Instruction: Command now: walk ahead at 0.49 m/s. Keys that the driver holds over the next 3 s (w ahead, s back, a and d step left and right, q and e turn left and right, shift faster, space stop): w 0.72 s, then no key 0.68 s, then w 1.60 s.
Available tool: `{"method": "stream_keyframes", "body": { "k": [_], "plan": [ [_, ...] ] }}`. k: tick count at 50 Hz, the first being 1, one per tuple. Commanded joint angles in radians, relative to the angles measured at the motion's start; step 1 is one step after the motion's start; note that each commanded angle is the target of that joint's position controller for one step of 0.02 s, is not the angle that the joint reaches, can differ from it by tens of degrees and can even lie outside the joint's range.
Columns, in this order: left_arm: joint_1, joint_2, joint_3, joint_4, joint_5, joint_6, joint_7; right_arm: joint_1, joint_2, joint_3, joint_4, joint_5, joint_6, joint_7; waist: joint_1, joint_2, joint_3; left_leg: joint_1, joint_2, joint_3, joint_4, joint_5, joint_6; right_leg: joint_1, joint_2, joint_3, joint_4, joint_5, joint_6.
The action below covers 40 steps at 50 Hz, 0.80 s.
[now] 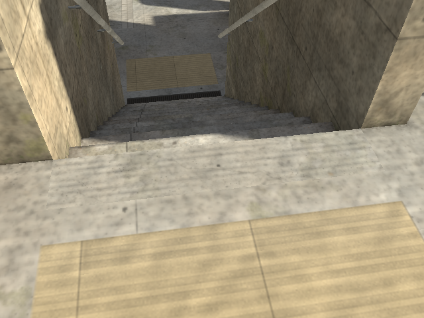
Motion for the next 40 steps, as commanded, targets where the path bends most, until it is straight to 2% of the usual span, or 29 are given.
{"method": "stream_keyframes", "body": {
  "k": [1,5,8,10,12,13,14,15,16,17,18,19,20,21,22,23,25,28,32,36,38,40],
  "plan": [
    [0.002,0.044,0.013,-0.041,0.010,0.001,-0.002,-0.023,-0.149,-0.025,-0.058,0.004,-0.010,-0.023,0.039,0.083,0.038,-0.020,0.283,-0.208,-0.189,0.095,0.159,-0.057,-0.026,0.018,-0.153,0.167,0.023],
    [-0.137,0.026,0.003,-0.075,0.002,-0.008,-0.016,0.042,-0.161,-0.026,-0.041,0.017,-0.003,-0.031,-0.007,0.093,0.058,0.024,0.256,-0.139,-0.184,0.101,0.124,-0.008,0.025,-0.033,-0.377,0.299,0.028],
    [-0.215,0.027,-0.003,-0.103,-0.006,-0.012,-0.032,0.093,-0.167,-0.030,-0.017,0.022,0.007,-0.031,-0.033,0.098,0.082,0.118,0.289,-0.134,-0.148,0.102,0.121,-0.021,0.042,-0.039,-0.459,0.266,0.021],
    [-0.242,0.037,-0.004,-0.123,-0.009,-0.018,-0.045,0.104,-0.174,-0.036,-0.006,0.024,0.017,-0.034,-0.030,0.105,0.089,0.187,0.323,-0.143,-0.108,0.126,0.112,-0.028,0.048,-0.034,-0.498,0.205,0.000],
    [-0.208,0.063,0.004,-0.125,-0.010,-0.025,-0.054,0.087,-0.188,-0.044,-0.007,0.026,0.027,-0.038,0.002,0.124,0.067,0.228,0.345,-0.149,-0.051,0.227,0.094,0.040,0.068,-0.045,-0.527,0.127,-0.027],
    [-0.146,0.086,0.015,-0.112,-0.009,-0.029,-0.054,0.063,-0.197,-0.046,-0.012,0.026,0.032,-0.038,0.042,0.137,0.029,0.231,0.336,-0.136,0.019,0.382,0.080,0.140,0.097,-0.070,-0.539,0.100,-0.044],
    [-0.010,0.120,0.037,-0.070,-0.006,-0.030,-0.051,0.041,-0.186,-0.042,-0.018,0.026,0.037,-0.038,0.113,0.130,-0.050,0.205,0.292,-0.096,0.179,0.537,0.058,0.321,0.135,-0.103,-0.555,0.103,-0.067],
    [0.185,0.185,0.063,-0.016,0.001,-0.030,-0.043,0.039,-0.152,-0.027,-0.035,0.017,0.039,-0.038,0.182,0.082,-0.185,0.054,0.235,-0.051,0.436,0.462,0.023,0.616,0.062,-0.020,-0.519,0.119,-0.115],
    [0.322,0.289,0.090,0.012,0.018,-0.023,-0.039,0.152,-0.042,0.006,-0.050,0.010,0.021,-0.027,0.154,-0.154,-0.336,-0.368,0.071,-0.013,0.853,0.056,-0.055,1.024,-0.201,0.431,-0.572,-0.026,-0.273],
    [0.329,0.223,0.065,0.015,0.012,-0.022,-0.043,0.134,-0.055,0.008,-0.040,0.022,-0.007,-0.022,0.158,-0.208,-0.403,-0.527,0.018,-0.167,1.024,-0.421,-0.048,1.077,-0.260,0.712,-0.738,-0.121,-0.302],
    [0.244,0.161,0.045,0.002,0.003,-0.025,-0.043,0.045,-0.144,-0.016,-0.065,0.050,-0.023,-0.018,0.149,-0.150,-0.265,-0.625,0.084,-0.199,1.098,-0.379,-0.023,0.971,-0.225,0.577,-0.744,-0.151,-0.244],
    [0.151,0.121,0.032,-0.025,0.004,-0.026,-0.043,-0.024,-0.157,-0.017,-0.086,0.055,-0.027,-0.022,0.123,-0.080,-0.169,-0.623,0.143,-0.166,1.070,-0.283,-0.009,0.819,-0.191,0.431,-0.759,-0.088,-0.208],
    [0.081,0.087,0.020,-0.035,0.013,-0.026,-0.047,-0.059,-0.152,-0.023,-0.089,0.041,-0.022,-0.030,0.091,-0.017,-0.096,-0.577,0.183,-0.149,1.002,-0.202,-0.009,0.664,-0.151,0.326,-0.795,-0.016,-0.191],
    [0.049,0.064,0.012,-0.036,0.023,-0.031,-0.050,-0.047,-0.140,-0.030,-0.087,0.031,-0.007,-0.036,0.053,-0.034,-0.065,-0.509,0.217,-0.157,0.941,-0.150,-0.008,0.563,-0.116,0.255,-0.827,0.030,-0.174],
    [0.044,0.051,0.009,-0.029,0.026,-0.032,-0.053,-0.024,-0.118,-0.029,-0.081,0.028,0.008,-0.037,0.034,-0.047,-0.053,-0.459,0.227,-0.156,0.911,-0.125,-0.010,0.507,-0.093,0.213,-0.856,0.052,-0.171],
    [0.059,0.059,0.011,-0.019,0.024,-0.034,-0.052,-0.008,-0.096,-0.028,-0.077,0.027,0.020,-0.038,0.024,-0.049,-0.044,-0.443,0.231,-0.149,0.884,-0.110,-0.015,0.478,-0.084,0.181,-0.878,0.078,-0.179],
    [0.096,0.093,0.018,-0.003,0.022,-0.038,-0.040,-0.046,-0.095,-0.030,-0.092,0.022,0.030,-0.041,0.020,-0.027,-0.012,-0.487,0.236,-0.141,0.811,-0.048,-0.035,0.468,-0.081,0.135,-0.909,0.152,-0.193],
    [0.153,0.108,0.020,0.015,0.018,-0.031,-0.021,-0.155,-0.095,-0.033,-0.130,0.011,0.030,-0.040,0.045,-0.006,0.014,-0.576,0.235,-0.136,0.641,0.096,-0.062,0.522,-0.077,0.093,-0.922,0.218,-0.185],
    [0.211,0.113,0.019,0.030,0.009,-0.023,-0.010,-0.286,-0.070,-0.022,-0.166,0.018,0.022,-0.025,0.084,-0.016,0.044,-0.544,0.196,-0.097,0.416,0.248,-0.065,0.554,-0.046,0.024,-0.935,0.205,-0.154],
    [0.282,0.120,0.023,0.062,0.002,-0.009,-0.007,-0.396,-0.068,-0.011,-0.204,0.026,0.014,-0.004,0.121,-0.014,0.085,-0.564,0.170,-0.081,0.296,0.225,-0.054,0.669,-0.082,0.016,-0.901,0.200,-0.153],
    [0.282,0.118,0.025,0.072,0.004,0.007,-0.002,-0.415,-0.066,-0.008,-0.218,0.020,0.005,0.010,0.111,-0.018,0.093,-0.531,0.146,-0.072,0.243,0.185,-0.034,0.706,-0.093,0.001,-0.826,0.365,-0.135],
    [0.256,0.137,0.031,0.070,0.006,0.019,0.003,-0.339,-0.102,-0.020,-0.203,0.013,-0.003,0.017,0.064,-0.057,0.030,-0.396,0.104,-0.056,0.219,0.146,-0.007,0.734,-0.091,-0.004,-0.716,0.592,-0.101]
  ]
}}
Next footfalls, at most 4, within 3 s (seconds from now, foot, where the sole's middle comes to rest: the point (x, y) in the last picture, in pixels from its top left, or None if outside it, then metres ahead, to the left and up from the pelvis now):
0.30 right None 0.35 -0.16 -0.78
0.84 left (188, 270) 0.67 0.07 -0.78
1.16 right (259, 273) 0.65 -0.16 -0.78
1.94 left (179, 214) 0.90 0.10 -0.78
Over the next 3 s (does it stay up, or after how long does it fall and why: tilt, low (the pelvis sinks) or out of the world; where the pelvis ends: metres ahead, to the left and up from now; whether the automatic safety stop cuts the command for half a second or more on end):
stays up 1.27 0.00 -0.14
